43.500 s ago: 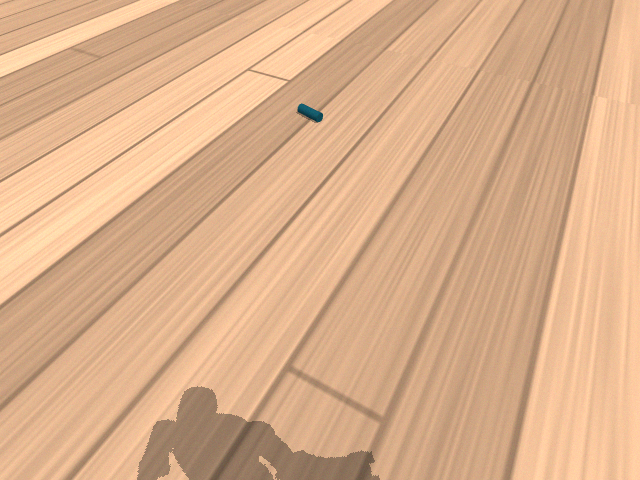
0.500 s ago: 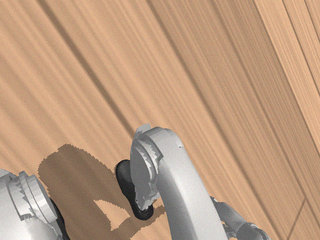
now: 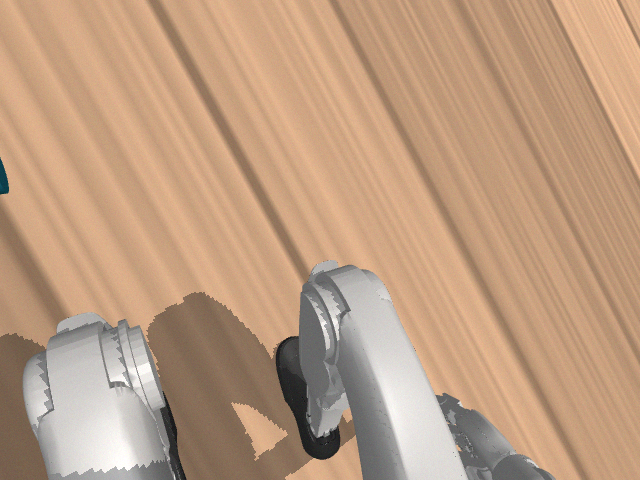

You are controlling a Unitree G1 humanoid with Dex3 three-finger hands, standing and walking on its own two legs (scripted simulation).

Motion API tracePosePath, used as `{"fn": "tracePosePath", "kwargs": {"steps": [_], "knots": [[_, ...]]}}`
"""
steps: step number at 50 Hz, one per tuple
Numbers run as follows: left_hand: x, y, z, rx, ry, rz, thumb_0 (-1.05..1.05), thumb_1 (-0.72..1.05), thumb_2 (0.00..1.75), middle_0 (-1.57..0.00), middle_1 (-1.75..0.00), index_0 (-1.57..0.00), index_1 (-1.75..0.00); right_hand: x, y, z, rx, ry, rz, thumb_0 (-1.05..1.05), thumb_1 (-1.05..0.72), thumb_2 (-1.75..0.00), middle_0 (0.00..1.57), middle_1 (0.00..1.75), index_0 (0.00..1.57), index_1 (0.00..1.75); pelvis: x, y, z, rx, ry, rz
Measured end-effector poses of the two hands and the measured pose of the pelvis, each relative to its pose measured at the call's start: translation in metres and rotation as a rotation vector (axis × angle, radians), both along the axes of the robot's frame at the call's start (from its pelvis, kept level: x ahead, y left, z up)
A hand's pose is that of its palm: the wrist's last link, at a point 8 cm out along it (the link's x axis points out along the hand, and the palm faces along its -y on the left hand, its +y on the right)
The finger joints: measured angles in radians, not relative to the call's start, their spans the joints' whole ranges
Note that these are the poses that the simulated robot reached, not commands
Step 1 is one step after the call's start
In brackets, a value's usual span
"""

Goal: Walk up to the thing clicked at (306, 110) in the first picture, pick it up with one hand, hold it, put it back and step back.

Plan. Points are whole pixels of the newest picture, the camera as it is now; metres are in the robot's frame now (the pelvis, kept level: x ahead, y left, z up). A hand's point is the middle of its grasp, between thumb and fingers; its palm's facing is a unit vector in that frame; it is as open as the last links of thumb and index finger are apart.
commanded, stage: settle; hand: left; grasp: from above
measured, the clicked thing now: out of the picture +0.47 +0.38 -0.22
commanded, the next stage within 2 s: lift in 0.24 s
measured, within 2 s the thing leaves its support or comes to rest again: neither
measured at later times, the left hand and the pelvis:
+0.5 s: hand out of the picture +0.45 +0.36 -0.13, palm faces -0.46 -0.09 -0.88, open 8.4 cm; pelvis -0.01 +0.00 +0.02, yaw +3 degrees
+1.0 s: hand out of the picture +0.37 +0.36 +0.02, palm faces -0.45 -0.13 -0.88, open 8.4 cm; pelvis -0.01 +0.00 +0.12, yaw +8 degrees
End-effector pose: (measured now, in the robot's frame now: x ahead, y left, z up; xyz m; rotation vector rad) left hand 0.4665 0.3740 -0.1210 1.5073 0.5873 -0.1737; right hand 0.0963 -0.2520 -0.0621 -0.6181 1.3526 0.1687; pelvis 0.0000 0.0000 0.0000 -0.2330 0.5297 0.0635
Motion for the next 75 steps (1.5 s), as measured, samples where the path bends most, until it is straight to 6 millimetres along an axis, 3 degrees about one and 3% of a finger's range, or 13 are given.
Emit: {"fn": "tracePosePath", "kwargs": {"steps": [17, 26, 34, 43, 55, 68, 75], "knots": [[0.001, -0.007, 0.033, -0.006, -0.009, -0.035, 0.02, 0.23, 0.26, -0.82, -0.41, -0.87, -0.37, -0.023, -0.012, 0.001, -0.046, 0.051, -0.101, 0.0, -0.92, -0.9, 0.2, 0.3, 0.2, 0.3, -0.005, -0.004, 0.009, 0.026, 0.023, 0.018], [-0.007, -0.009, 0.055, -0.025, 0.006, -0.008, 0.02, 0.26, 0.23, -0.82, -0.39, -0.87, -0.35, -0.029, -0.013, 0.01, -0.048, 0.057, -0.155, 0.0, -0.92, -0.91, 0.2, 0.3, 0.2, 0.3, -0.006, -0.004, 0.024, 0.035, 0.046, 0.029], [-0.031, -0.008, 0.088, -0.047, 0.027, -0.002, 0.02, 0.27, 0.22, -0.82, -0.38, -0.87, -0.34, -0.02, -0.014, 0.024, -0.04, 0.029, -0.18, 0.0, -0.92, -0.91, 0.2, 0.3, 0.2, 0.3, -0.008, -0.005, 0.046, 0.051, 0.062, 0.046], [-0.066, -0.007, 0.145, -0.069, 0.018, -0.022, 0.02, 0.27, 0.23, -0.82, -0.37, -0.87, -0.33, 0.008, -0.007, 0.048, -0.007, -0.063, -0.192, 0.0, -0.92, -0.91, 0.2, 0.3, 0.2, 0.3, -0.01, -0.004, 0.081, 0.074, 0.07, 0.065], [-0.107, -0.013, 0.24, -0.067, -0.026, -0.01, 0.01, 0.27, 0.24, -0.8, -0.4, -0.84, -0.36, 0.048, 0.012, 0.109, 0.064, -0.203, -0.195, 0.0, -0.91, -0.9, 0.2, 0.3, 0.2, 0.3, -0.009, -0.002, 0.153, 0.1, 0.027, 0.094], [-0.149, -0.036, 0.358, -0.087, -0.035, -0.003, 0.01, 0.24, 0.3, -0.78, -0.45, -0.82, -0.42, 0.062, 0.02, 0.214, 0.097, -0.297, -0.227, 0.01, -0.91, -0.9, 0.2, 0.3, 0.2, 0.3, 0.001, -0.001, 0.259, 0.142, -0.091, 0.129], [-0.163, -0.042, 0.406, -0.073, -0.017, 0.014, 0.0, 0.23, 0.32, -0.77, -0.48, -0.8, -0.45, 0.065, 0.02, 0.266, 0.111, -0.339, -0.242, 0.01, -0.91, -0.9, 0.2, 0.3, 0.2, 0.3, 0.012, 0.001, 0.309, 0.167, -0.158, 0.143]]}}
